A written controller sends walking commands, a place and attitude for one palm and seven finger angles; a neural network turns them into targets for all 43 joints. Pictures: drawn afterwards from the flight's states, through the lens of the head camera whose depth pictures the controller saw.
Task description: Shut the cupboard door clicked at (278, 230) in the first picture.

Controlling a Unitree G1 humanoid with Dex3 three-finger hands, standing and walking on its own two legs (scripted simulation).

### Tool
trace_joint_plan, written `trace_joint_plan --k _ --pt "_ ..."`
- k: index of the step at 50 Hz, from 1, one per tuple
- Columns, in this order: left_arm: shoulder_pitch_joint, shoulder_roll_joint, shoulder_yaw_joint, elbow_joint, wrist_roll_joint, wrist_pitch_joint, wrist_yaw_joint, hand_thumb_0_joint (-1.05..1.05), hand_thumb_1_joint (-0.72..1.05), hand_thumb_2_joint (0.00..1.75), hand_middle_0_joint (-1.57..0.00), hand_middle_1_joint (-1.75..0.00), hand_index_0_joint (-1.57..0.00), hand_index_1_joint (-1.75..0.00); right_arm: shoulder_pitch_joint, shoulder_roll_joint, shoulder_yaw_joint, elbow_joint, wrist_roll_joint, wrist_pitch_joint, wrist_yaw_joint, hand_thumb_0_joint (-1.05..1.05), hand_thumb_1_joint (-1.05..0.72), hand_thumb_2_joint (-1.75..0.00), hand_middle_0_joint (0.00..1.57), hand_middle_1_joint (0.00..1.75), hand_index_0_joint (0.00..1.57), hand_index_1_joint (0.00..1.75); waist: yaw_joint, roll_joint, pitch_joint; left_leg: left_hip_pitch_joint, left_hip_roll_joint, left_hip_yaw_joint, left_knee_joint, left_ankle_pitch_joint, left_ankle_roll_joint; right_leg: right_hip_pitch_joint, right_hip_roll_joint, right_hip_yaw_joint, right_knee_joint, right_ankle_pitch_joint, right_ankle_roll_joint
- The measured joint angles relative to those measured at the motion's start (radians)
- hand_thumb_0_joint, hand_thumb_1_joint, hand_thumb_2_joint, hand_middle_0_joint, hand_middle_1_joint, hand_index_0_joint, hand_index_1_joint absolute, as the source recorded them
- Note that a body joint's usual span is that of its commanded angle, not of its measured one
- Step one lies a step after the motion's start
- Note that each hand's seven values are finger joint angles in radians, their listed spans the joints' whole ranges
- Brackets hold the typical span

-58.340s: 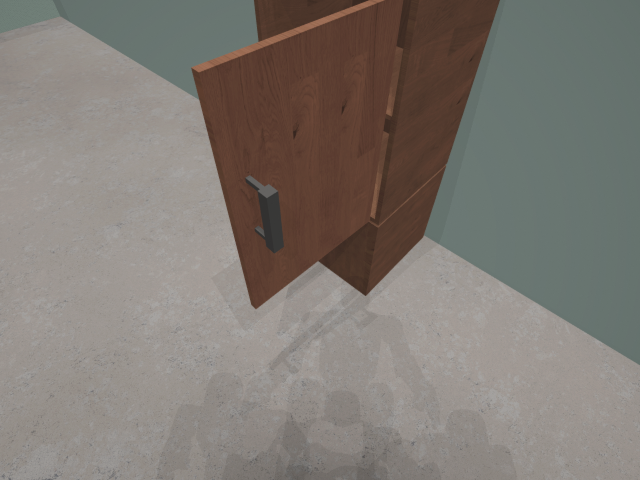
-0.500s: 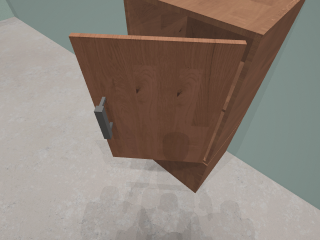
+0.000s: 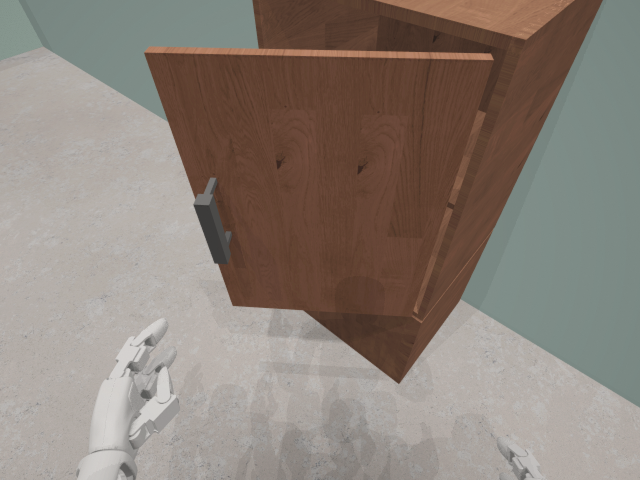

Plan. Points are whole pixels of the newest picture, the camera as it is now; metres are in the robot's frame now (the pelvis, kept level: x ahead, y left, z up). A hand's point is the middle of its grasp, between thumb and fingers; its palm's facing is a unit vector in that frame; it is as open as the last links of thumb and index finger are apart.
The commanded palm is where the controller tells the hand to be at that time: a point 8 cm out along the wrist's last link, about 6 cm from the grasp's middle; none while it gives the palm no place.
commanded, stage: raise the hand and make a fist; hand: left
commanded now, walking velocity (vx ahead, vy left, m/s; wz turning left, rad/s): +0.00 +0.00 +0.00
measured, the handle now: (217, 221) +0.51 +0.19 +0.00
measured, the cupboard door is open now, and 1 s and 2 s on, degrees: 36 36 36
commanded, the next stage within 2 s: bring the fist close to the handle in 1.72 s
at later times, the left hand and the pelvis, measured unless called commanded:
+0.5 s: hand (176, 443) +0.18 +0.18 -0.03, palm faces -0.10 -1.00 -0.02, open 4.8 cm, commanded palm +0.15 +0.24 -0.02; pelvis -0.05 +0.01 -0.08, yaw +0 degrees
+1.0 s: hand (159, 426) +0.19 +0.20 -0.01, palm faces -0.05 -1.00 -0.04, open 3.1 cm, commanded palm +0.17 +0.25 +0.00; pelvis -0.02 +0.02 -0.07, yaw +0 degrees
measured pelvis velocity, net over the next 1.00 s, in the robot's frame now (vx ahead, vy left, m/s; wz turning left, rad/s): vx -0.02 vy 0.02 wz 0.00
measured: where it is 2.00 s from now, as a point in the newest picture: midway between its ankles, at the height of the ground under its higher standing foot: outside the picture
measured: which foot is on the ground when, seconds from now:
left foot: down 0.00-1.00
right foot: down 0.00-1.00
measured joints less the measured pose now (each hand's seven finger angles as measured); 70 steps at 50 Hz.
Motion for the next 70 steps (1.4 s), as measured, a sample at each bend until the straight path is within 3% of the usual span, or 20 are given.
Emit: trace_joint_plan --k 4,6,8,12,17,23,27,37,56,70 --pt "-0.052 0.006 0.036 0.021 -0.054 -0.271 -0.229 0.01 0.91 0.89 -0.30 -0.41 -0.30 -0.40 -0.069 -0.010 -0.016 -0.126 -0.006 -0.023 0.035 0.01 -0.91 -0.90 0.20 0.30 0.20 0.30 0.016 -0.041 -0.053 -0.245 0.008 0.017 0.224 -0.055 -0.004 -0.255 0.003 0.020 0.229 -0.064 -0.006" --pt "-0.046 0.021 0.041 0.017 -0.074 -0.303 -0.321 0.01 0.90 0.89 -0.33 -0.44 -0.33 -0.43 -0.094 -0.023 -0.023 -0.188 0.003 -0.013 0.039 0.01 -0.91 -0.90 0.20 0.30 0.20 0.30 0.029 -0.052 -0.062 -0.344 0.013 0.016 0.336 -0.101 -0.005 -0.353 0.006 0.022 0.332 -0.094 -0.015" --pt "-0.022 0.032 0.040 -0.003 -0.100 -0.262 -0.364 0.01 0.90 0.89 -0.36 -0.48 -0.37 -0.47 -0.110 -0.036 -0.026 -0.243 0.016 0.002 0.030 0.01 -0.91 -0.90 0.20 0.30 0.20 0.30 0.042 -0.052 -0.062 -0.415 0.015 0.010 0.419 -0.127 -0.007 -0.420 0.007 0.017 0.408 -0.119 -0.017" --pt "0.050 0.046 0.037 -0.108 -0.117 -0.166 -0.321 0.01 0.90 0.89 -0.44 -0.55 -0.44 -0.55 -0.116 -0.044 -0.016 -0.303 0.026 0.014 -0.001 0.01 -0.91 -0.90 0.20 0.30 0.20 0.30 0.069 -0.034 -0.055 -0.504 0.020 -0.016 0.528 -0.169 -0.005 -0.488 0.010 -0.008 0.485 -0.143 -0.017" --pt "0.068 0.070 0.008 -0.270 -0.094 -0.138 -0.257 0.02 0.90 0.90 -0.52 -0.65 -0.52 -0.65 -0.096 -0.020 0.033 -0.293 0.021 0.019 -0.027 0.01 -0.91 -0.90 0.20 0.30 0.20 0.30 0.083 -0.008 -0.049 -0.553 0.022 -0.050 0.572 -0.176 -0.002 -0.510 0.012 -0.041 0.496 -0.142 -0.017" --pt "0.006 0.083 -0.008 -0.306 -0.084 -0.021 -0.259 0.02 0.90 0.90 -0.63 -0.77 -0.63 -0.76 -0.055 0.029 0.076 -0.259 0.026 0.053 -0.025 0.01 -0.90 -0.90 0.20 0.30 0.20 0.30 0.057 0.017 -0.054 -0.554 0.024 -0.051 0.548 -0.164 0.007 -0.504 0.016 -0.042 0.455 -0.120 -0.006" --pt "0.026 0.081 0.009 -0.311 -0.084 0.034 -0.229 0.02 0.90 0.90 -0.71 -0.85 -0.71 -0.84 -0.014 0.044 0.075 -0.255 0.023 0.073 -0.021 0.01 -0.90 -0.89 0.20 0.30 0.20 0.30 0.035 0.023 -0.059 -0.525 0.025 -0.034 0.507 -0.155 0.016 -0.481 0.018 -0.025 0.415 -0.106 0.003" --pt "0.096 0.078 0.009 -0.341 -0.080 -0.041 -0.201 0.02 0.90 0.90 -0.89 -1.05 -0.89 -1.04 0.015 -0.013 0.042 -0.264 0.012 0.079 -0.015 0.01 -0.90 -0.90 0.20 0.30 0.20 0.30 0.029 0.016 -0.069 -0.501 0.015 -0.023 0.486 -0.167 0.031 -0.456 0.009 -0.014 0.394 -0.116 0.019" --pt "0.083 0.092 0.016 -0.367 -0.079 0.005 -0.220 0.02 0.90 0.90 -1.23 -1.42 -1.23 -1.41 -0.031 0.005 0.066 -0.339 0.012 0.124 -0.011 0.01 -0.90 -0.90 0.20 0.30 0.20 0.30 0.045 0.017 -0.072 -0.439 0.019 -0.039 0.445 -0.174 0.021 -0.389 0.016 -0.029 0.349 -0.124 0.011" --pt "0.043 0.098 0.044 -0.323 -0.109 0.011 -0.249 0.02 0.90 0.90 -1.30 -1.50 -1.30 -1.49 0.011 -0.014 0.057 -0.306 0.020 0.130 -0.019 0.01 -0.90 -0.90 0.20 0.30 0.20 0.30 0.034 0.025 -0.065 -0.402 0.025 -0.038 0.409 -0.161 0.009 -0.360 0.023 -0.027 0.325 -0.118 0.000"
